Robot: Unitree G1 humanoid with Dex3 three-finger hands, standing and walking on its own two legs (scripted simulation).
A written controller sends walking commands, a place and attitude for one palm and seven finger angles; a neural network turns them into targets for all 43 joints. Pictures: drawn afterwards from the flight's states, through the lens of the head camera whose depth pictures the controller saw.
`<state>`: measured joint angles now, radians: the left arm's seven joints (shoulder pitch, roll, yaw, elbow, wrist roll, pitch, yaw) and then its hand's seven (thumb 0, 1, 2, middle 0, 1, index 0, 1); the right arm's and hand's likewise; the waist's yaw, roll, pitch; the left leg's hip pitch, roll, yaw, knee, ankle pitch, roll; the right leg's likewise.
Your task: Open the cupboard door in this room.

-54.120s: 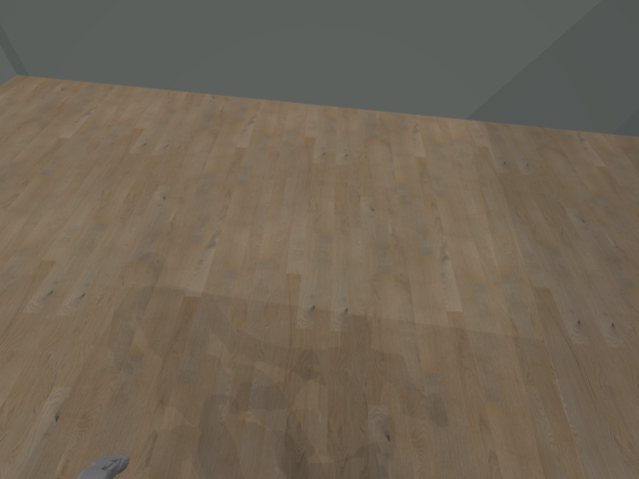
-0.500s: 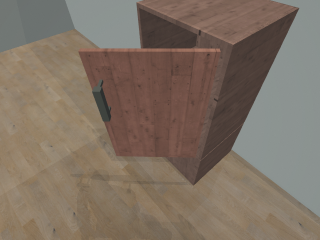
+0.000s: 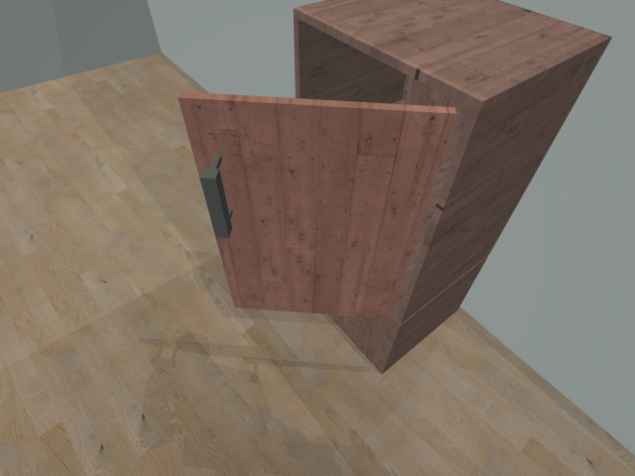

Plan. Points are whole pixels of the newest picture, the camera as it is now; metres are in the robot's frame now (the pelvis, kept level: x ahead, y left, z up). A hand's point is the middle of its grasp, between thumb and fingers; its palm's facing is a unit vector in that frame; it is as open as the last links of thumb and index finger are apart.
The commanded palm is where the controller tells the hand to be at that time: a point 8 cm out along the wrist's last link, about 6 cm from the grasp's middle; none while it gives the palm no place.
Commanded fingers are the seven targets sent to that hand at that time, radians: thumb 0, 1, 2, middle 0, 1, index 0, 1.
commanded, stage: raise the hand with hooked fingers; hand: left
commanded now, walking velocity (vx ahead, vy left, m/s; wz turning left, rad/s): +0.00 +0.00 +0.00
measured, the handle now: (220, 196) +0.54 +0.22 +0.01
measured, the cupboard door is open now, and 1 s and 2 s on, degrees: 48 48 48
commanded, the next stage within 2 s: none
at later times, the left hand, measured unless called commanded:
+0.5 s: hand out of the picture +0.13 +0.22 -0.03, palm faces +0.13 -0.99 -0.06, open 9.6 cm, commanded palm +0.13 +0.27 -0.03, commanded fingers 0.00 0.20 0.60 -0.25 -0.75 -0.25 -0.75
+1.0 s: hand (126, 416) +0.18 +0.25 -0.02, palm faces -0.04 -1.00 -0.06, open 12.6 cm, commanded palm +0.16 +0.31 +0.00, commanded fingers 0.00 -0.38 0.35 -0.29 -1.12 -0.29 -1.12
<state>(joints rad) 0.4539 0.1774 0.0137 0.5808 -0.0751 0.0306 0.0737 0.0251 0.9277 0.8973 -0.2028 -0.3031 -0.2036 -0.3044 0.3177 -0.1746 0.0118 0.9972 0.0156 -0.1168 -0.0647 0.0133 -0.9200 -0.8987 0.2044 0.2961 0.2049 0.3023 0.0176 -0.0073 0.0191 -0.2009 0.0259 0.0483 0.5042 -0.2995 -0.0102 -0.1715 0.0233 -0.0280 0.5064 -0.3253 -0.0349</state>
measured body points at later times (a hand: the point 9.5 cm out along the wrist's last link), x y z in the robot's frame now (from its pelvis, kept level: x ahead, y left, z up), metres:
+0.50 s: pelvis -0.06 +0.00 -0.09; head -0.02 +0.03 +0.36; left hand +0.11 +0.27 -0.02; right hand +0.18 -0.21 -0.13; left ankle -0.02 +0.12 -0.74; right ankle -0.04 -0.10 -0.74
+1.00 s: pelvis -0.05 +0.03 -0.06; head +0.00 +0.04 +0.38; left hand +0.18 +0.30 -0.01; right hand +0.11 -0.23 -0.14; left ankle -0.02 +0.12 -0.74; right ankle -0.04 -0.09 -0.74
